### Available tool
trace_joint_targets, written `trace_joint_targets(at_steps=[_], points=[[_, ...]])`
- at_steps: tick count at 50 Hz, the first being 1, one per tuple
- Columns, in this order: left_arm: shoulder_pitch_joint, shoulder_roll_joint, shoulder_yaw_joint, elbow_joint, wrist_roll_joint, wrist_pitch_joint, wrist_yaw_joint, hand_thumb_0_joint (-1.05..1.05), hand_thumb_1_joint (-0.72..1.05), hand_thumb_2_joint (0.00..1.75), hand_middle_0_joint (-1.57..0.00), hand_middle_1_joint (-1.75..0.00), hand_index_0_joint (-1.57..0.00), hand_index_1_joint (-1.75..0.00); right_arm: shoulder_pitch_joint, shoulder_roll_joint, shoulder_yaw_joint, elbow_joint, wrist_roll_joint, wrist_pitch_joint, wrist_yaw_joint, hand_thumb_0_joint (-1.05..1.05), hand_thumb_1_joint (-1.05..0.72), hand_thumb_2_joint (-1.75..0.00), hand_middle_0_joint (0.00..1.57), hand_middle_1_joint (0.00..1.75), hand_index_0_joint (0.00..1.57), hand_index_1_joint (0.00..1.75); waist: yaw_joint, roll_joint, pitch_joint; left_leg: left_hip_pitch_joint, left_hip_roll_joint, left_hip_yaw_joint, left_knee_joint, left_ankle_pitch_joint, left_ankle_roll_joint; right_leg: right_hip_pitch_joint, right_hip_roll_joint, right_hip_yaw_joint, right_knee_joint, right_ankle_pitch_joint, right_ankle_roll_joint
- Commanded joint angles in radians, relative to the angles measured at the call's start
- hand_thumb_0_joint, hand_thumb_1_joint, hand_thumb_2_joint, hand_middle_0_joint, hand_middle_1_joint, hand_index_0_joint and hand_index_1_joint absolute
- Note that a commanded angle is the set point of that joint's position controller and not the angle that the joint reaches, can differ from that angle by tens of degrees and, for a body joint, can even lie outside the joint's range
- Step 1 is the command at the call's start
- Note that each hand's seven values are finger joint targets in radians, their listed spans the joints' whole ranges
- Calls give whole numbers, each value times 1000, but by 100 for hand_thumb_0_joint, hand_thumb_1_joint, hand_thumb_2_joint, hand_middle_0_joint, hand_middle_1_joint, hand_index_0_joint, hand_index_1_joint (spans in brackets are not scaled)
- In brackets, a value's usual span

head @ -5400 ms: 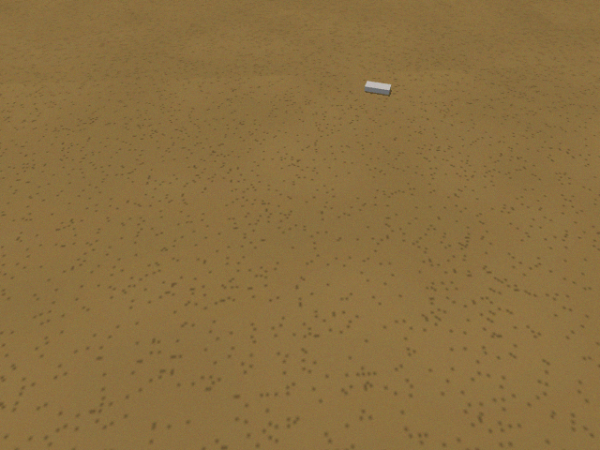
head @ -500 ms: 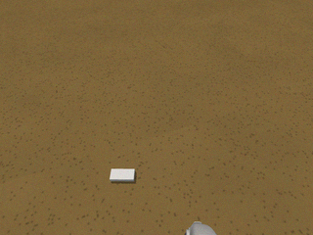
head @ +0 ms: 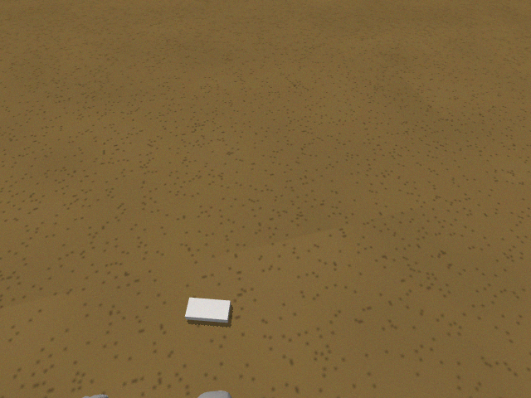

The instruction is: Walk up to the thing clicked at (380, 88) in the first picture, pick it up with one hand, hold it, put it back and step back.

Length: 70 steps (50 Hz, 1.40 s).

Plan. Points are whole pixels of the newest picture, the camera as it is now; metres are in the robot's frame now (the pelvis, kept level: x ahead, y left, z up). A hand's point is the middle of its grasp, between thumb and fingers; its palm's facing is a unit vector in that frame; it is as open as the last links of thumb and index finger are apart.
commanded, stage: walk up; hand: left
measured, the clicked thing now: (208, 309) +0.51 +0.24 -0.74
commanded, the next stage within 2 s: stand in 1.18 s
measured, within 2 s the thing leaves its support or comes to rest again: neither
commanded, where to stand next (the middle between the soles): +0.06 -0.02 m, yaw -1 degrees
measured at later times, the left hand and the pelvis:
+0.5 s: hand out of the picture +0.10 +0.26 -0.13, palm faces +0.01 -0.94 -0.34, open 7.4 cm; pelvis +0.02 +0.00 +0.02, yaw +0 degrees
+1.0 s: hand out of the picture +0.11 +0.25 -0.13, palm faces -0.01 -0.95 -0.32, open 7.4 cm; pelvis +0.03 +0.00 +0.03, yaw +0 degrees
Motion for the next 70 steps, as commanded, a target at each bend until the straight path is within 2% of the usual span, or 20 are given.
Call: trace_joint_targets(at_steps=[1, 3, 5, 9, 12, 17, 19, 31, 35, 38, 48, 55, 58, 59, 62, 70], points=[[-9, 222, 46, -1, 7, -38, 13, 0, 90, 90, -20, -30, -20, -30, -97, -212, -31, -37, 9, -22, -7, 0, -90, -90, 20, 30, 20, 30, 10, 125, -92, -1, 94, -166, -259, -89, 52, 78, -92, 144, -216, -11, -54], [-52, 216, 37, 15, 5, -41, 11, 0, 90, 90, -20, -30, -20, -30, -94, -219, -32, -13, 8, -22, -7, 0, -90, -90, 20, 30, 20, 30, -7, 113, -101, 73, 90, -157, -274, -47, 53, 45, -82, 120, -227, 21, -44], [-51, 203, 31, 41, 1, -44, 11, 0, 90, 90, -20, -30, -20, -30, -119, -219, -28, 2, 13, -26, -7, 0, -90, -90, 20, 30, 20, 30, 2, 102, -128, 102, 104, -159, -271, 61, 58, 96, -79, 98, -244, 100, -32], [-77, 205, 29, 74, 1, -46, 12, 0, 90, 90, -20, -30, -20, -30, -140, -207, -24, 32, 19, -26, -10, 0, -90, -90, 20, 30, 20, 30, -5, 45, -156, 173, 91, -116, -266, 209, 51, 135, -102, 104, -286, 229, -23], [-103, 193, 27, 95, 0, -42, 12, 0, 90, 90, -20, -30, -20, -30, -156, -203, -26, 54, 20, -23, -11, 0, -90, -90, 20, 30, 20, 30, -9, 33, -166, 206, 95, -108, -293, 243, 47, 151, -107, 95, -310, 243, -16], [-116, 181, 23, 121, 3, -38, 11, 0, 90, 90, -20, -30, -20, -30, -189, -198, -26, 82, 18, -17, -11, 0, -90, -90, 20, 30, 20, 30, -3, 13, -154, 230, 93, -99, -334, 230, 41, 167, -115, 96, -360, 234, -8], [-121, 177, 23, 132, 4, -35, 11, 0, 90, 90, -20, -30, -20, -30, -200, -191, -27, 94, 16, -14, -10, 0, -90, -90, 20, 30, 20, 30, -5, 9, -116, 219, 90, -101, -360, 179, 35, 138, -110, 96, -382, 171, -6], [-128, 178, 36, 133, 14, -32, 9, 0, 90, 90, -20, -30, -20, -30, -189, -187, -24, 113, 8, -17, -6, 0, -90, -90, 20, 30, 20, 30, -3, 28, -111, 185, 87, -108, -419, 81, 27, 179, -106, 96, -414, 112, -4], [-124, 180, 40, 130, 17, -32, 8, 0, 90, 90, -20, -30, -20, -30, -179, -185, -23, 111, 7, -19, -7, 0, -90, -90, 20, 30, 20, 30, -3, 25, -125, 197, 86, -104, -414, 99, 26, 188, -108, 98, -411, 131, -3], [-123, 174, 43, 129, 16, -32, 9, 0, 90, 90, -20, -30, -20, -30, -167, -180, -24, 111, 7, -21, -8, 0, -90, -90, 20, 30, 20, 30, -5, 34, -135, 195, 91, -102, -405, 151, 26, 204, -105, 91, -407, 154, -2], [-122, 166, 44, 126, 14, -26, 10, 0, 90, 90, -20, -30, -20, -30, -146, -182, -27, 115, 6, -18, -13, 0, -90, -90, 20, 30, 20, 30, -9, 31, -129, 194, 88, -103, -400, 170, 23, 199, -103, 91, -399, 176, -5], [-119, 167, 46, 120, 15, -26, 10, 0, 90, 90, -20, -30, -20, -30, -145, -179, -26, 107, 5, -15, -12, 0, -90, -90, 20, 30, 20, 30, -9, 28, -118, 192, 86, -101, -399, 163, 23, 200, -104, 90, -404, 170, -3], [-125, 169, 48, 118, 19, -27, 11, 0, 90, 90, -20, -30, -20, -30, -142, -178, -28, 104, 5, -14, -12, 0, -90, -90, 20, 30, 20, 30, -13, 8, -127, 206, 86, -96, -395, 170, 25, 199, -107, 91, -409, 176, -4], [-120, 175, 43, 114, 21, -26, 13, 0, 90, 90, -20, -30, -20, -30, -130, -173, -28, 99, -3, -15, -15, 0, -90, -90, 20, 30, 20, 30, -20, 2, -136, 216, 93, -94, -405, 162, 20, 196, -115, 92, -404, 149, -5], [-126, 173, 40, 106, 20, -27, 14, 0, 90, 90, -20, -30, -20, -30, -144, -176, -30, 95, -5, -19, -15, 0, -90, -90, 20, 30, 20, 30, -16, 23, -120, 215, 93, -95, -408, 197, 14, 184, -110, 87, -399, 154, -5], [-115, 185, 36, 96, 22, -31, 16, 0, 90, 90, -20, -30, -20, -30, -144, -171, -33, 89, -1, -14, -12, 0, -90, -90, 20, 30, 20, 30, -20, 9, -109, 213, 89, -90, -396, 172, 14, 177, -112, 93, -419, 131, -5]])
